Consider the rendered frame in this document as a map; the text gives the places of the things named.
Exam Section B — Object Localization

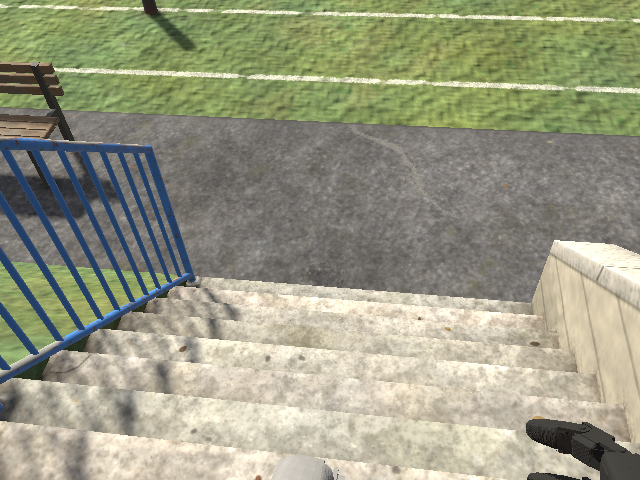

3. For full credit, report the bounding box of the robot right hand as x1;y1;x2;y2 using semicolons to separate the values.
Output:
526;419;640;480

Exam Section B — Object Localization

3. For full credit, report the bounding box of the left robot thigh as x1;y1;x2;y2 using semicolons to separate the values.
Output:
271;453;345;480

